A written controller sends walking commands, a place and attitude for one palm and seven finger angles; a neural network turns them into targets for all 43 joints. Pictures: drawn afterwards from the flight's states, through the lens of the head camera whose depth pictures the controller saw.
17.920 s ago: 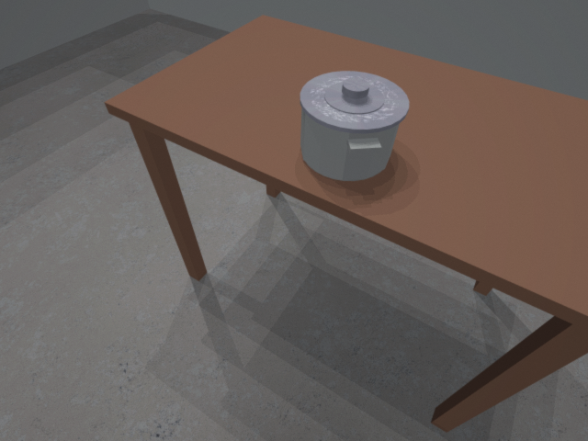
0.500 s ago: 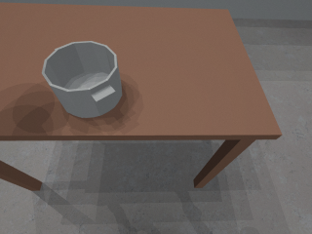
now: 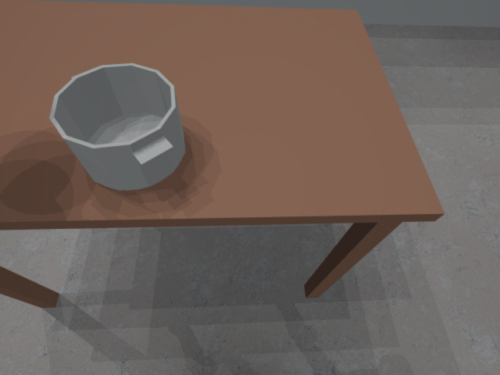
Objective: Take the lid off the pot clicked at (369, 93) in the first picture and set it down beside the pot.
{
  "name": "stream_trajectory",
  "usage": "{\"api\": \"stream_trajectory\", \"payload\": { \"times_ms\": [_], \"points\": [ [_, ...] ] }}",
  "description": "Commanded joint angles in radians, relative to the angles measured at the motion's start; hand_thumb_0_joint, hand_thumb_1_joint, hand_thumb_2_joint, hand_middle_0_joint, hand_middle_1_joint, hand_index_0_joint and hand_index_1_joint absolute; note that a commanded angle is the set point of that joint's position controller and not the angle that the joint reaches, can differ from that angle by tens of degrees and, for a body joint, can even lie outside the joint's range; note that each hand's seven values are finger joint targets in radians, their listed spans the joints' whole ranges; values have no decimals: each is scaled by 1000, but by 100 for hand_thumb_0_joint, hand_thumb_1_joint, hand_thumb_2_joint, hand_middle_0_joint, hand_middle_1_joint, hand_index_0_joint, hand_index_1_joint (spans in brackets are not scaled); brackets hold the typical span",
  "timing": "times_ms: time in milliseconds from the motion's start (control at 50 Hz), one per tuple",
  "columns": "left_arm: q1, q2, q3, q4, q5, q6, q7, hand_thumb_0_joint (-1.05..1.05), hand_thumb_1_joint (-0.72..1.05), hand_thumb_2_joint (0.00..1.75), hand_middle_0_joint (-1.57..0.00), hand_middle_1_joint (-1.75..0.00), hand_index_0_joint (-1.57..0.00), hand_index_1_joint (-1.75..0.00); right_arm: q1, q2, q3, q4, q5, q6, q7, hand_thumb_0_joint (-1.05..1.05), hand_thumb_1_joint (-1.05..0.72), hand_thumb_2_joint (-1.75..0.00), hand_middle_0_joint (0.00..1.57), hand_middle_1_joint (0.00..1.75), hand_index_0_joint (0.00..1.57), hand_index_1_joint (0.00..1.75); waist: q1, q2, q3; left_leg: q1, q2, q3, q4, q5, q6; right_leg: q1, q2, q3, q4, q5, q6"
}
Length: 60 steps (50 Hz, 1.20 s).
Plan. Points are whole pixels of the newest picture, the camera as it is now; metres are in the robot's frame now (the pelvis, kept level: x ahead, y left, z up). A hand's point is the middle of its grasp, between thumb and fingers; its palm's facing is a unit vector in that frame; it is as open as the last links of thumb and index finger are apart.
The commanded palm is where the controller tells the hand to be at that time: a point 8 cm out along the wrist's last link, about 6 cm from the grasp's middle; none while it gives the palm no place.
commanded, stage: lower the lid onto the table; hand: left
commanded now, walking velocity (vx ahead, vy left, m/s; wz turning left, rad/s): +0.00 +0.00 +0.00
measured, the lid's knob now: out of the picture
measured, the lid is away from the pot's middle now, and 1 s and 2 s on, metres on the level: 0.22 0.23 0.21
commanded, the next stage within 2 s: none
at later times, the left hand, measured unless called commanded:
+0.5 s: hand out of the picture +0.47 +0.37 +0.22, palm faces -0.31 -0.30 -0.90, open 7.8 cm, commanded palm +0.53 +0.38 +0.30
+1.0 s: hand out of the picture +0.47 +0.39 +0.19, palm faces -0.36 -0.30 -0.88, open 7.8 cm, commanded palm +0.55 +0.39 +0.27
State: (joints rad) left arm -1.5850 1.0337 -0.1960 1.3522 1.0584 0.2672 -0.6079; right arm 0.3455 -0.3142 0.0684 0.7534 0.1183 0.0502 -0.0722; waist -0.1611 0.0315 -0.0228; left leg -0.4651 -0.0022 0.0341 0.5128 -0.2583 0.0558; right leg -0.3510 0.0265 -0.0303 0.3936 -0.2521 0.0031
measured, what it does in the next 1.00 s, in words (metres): stands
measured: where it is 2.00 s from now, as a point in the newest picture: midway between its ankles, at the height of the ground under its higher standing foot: outside the picture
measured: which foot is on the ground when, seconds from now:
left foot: down 0.00-1.00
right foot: down 0.00-1.00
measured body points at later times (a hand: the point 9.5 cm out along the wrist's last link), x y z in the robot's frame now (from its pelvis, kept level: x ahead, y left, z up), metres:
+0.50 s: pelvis +0.00 +0.01 +0.00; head +0.09 +0.02 +0.44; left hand +0.48 +0.38 +0.27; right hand -0.02 -0.27 -0.12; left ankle -0.01 +0.08 -0.74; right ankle -0.05 -0.12 -0.74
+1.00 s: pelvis +0.00 +0.02 -0.01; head +0.10 +0.03 +0.43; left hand +0.49 +0.40 +0.24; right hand -0.05 -0.26 -0.12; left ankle -0.01 +0.08 -0.74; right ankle -0.05 -0.12 -0.74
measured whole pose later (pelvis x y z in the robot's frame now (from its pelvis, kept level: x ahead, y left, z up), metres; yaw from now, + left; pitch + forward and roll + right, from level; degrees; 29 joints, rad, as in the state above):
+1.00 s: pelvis +0.00 +0.02 -0.01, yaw -1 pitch +15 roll -4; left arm -1.49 1.03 -0.17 1.41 1.05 0.16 -0.56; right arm 0.40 -0.31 0.05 0.76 0.11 0.06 -0.08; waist -0.18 0.03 -0.05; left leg -0.57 0.00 0.04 0.61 -0.30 0.07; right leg -0.44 0.03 -0.03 0.46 -0.27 0.02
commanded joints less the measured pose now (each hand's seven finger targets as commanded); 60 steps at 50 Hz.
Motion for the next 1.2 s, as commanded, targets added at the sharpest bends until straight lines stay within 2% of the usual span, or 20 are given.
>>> {"api": "stream_trajectory", "payload": {
  "times_ms": [0,60,120,240,260,340,440,460,480,560,580,620,780,840,860,960,980,1060,1080,1180],
  "points": [
    [-501,182,10,-224,24,-14,64,0,73,89,-84,-112,-76,-106,133,-185,-58,-43,1,-11,-13,0,-90,-90,20,30,20,30,-5,191,-450,441,6,-42,42,599,6,-15,45,-12,-1,351,4],
    [-504,133,-15,-268,3,-18,60,0,73,89,-84,-112,-76,-106,134,-182,-61,-48,3,-13,-12,0,-90,-90,20,30,20,30,-2,222,-473,484,14,-55,44,686,-11,-33,47,-25,-1,358,-3],
    [-477,187,20,-209,26,-17,70,0,73,89,-84,-112,-76,-106,144,-187,-61,-41,-2,-7,-10,0,-90,-90,20,30,20,30,-9,148,-452,418,5,-46,48,586,6,-17,49,-13,4,346,7],
    [-527,213,38,-258,22,-32,79,0,73,89,-84,-112,-76,-106,147,-191,-65,-38,-5,-2,-10,0,-90,-90,20,30,20,30,-7,206,-484,447,11,-53,52,600,2,-29,49,-14,7,336,4],
    [-505,178,18,-274,8,-41,74,0,73,89,-84,-112,-76,-106,145,-183,-64,-47,-1,-7,-13,0,-90,-90,20,30,20,30,-4,232,-499,476,14,-54,59,682,-10,-37,49,-21,12,354,-2],
    [-456,177,23,-191,14,-41,81,0,73,89,-84,-112,-76,-106,153,-189,-64,-37,-2,-4,-11,0,-90,-90,20,30,20,30,-16,172,-435,401,9,-50,50,523,4,-57,51,-16,7,296,5],
    [-495,193,37,-231,13,-60,90,0,73,89,-84,-112,-76,-106,162,-192,-68,-32,-5,-9,-19,0,-90,-90,20,30,20,30,-17,191,-479,422,10,-54,55,516,6,-60,52,-15,12,286,3],
    [-485,164,15,-260,-4,-71,85,0,73,89,-84,-112,-76,-106,159,-187,-65,-37,0,-11,-24,0,-90,-90,20,30,20,30,-12,215,-506,451,14,-55,59,606,-8,-56,51,-21,20,317,-2],
    [-499,206,51,-246,12,-68,92,0,73,89,-84,-112,-76,-106,168,-191,-70,-29,-6,-10,-21,0,-90,-90,20,30,20,30,-11,212,-517,460,16,-63,70,596,-7,-70,56,-15,21,302,5],
    [-418,135,10,-186,-6,-81,86,0,73,89,-84,-112,-76,-106,176,-186,-67,-30,-1,-16,-22,0,-90,-90,20,30,20,30,-16,186,-458,430,14,-60,63,592,-12,-93,57,-27,21,291,-1],
    [-424,197,55,-176,11,-80,95,0,73,89,-84,-112,-76,-106,175,-194,-69,-22,-6,-9,-20,0,-90,-90,20,30,20,30,-16,151,-467,407,12,-57,70,544,-3,-81,57,-15,24,287,8],
    [-440,214,56,-187,12,-88,99,0,73,89,-84,-112,-76,-106,176,-194,-68,-26,-7,-4,-22,0,-90,-90,20,30,20,30,-18,143,-465,372,5,-45,68,511,7,-56,54,-10,28,312,7],
    [-453,263,91,-225,11,-112,106,0,73,89,-84,-112,-76,-106,192,-199,-71,-31,-7,10,-21,0,-90,-90,20,30,20,30,-11,219,-509,430,17,-61,97,629,-13,-85,61,-14,45,326,7],
    [-411,246,81,-175,10,-113,107,0,73,89,-84,-112,-76,-106,202,-199,-73,-31,-5,7,-22,0,-90,-90,20,30,20,30,-23,190,-470,400,16,-59,98,566,-4,-109,62,-16,41,296,8],
    [-394,187,39,-197,-10,-121,98,0,73,89,-84,-112,-76,-106,200,-192,-69,-37,1,4,-26,0,-90,-90,20,30,20,30,-18,229,-476,429,21,-63,95,640,-20,-126,62,-27,47,303,1],
    [-384,140,21,-203,-19,-128,100,0,73,89,-84,-112,-76,-106,209,-193,-74,-24,-3,-2,-29,0,-90,-90,20,30,20,30,-24,246,-471,453,29,-76,101,625,-26,-184,69,-36,48,251,-3],
    [-422,190,61,-220,-5,-126,108,0,73,89,-84,-112,-76,-106,216,-202,-81,-16,-9,3,-27,0,-90,-90,20,30,20,30,-27,232,-500,459,32,-86,106,591,-24,-186,70,-27,46,231,5],
    [-420,157,37,-236,-20,-141,105,0,73,89,-84,-112,-76,-106,213,-195,-78,-13,-6,-7,-36,0,-90,-90,20,30,20,30,-27,252,-512,457,28,-77,111,609,-25,-187,71,-33,57,243,-2],
    [-451,221,88,-254,-8,-142,114,0,73,89,-84,-112,-76,-106,223,-201,-83,-4,-12,-4,-35,0,-90,-90,20,30,20,30,-27,239,-543,470,33,-82,122,620,-21,-178,72,-26,60,254,5],
    [-424,199,78,-208,-3,-149,114,0,73,89,-84,-112,-76,-106,225,-197,-82,-6,-13,-2,-31,0,-90,-90,20,30,20,30,-26,272,-519,458,32,-84,137,635,-31,-214,74,-28,72,241,4]
  ]
}}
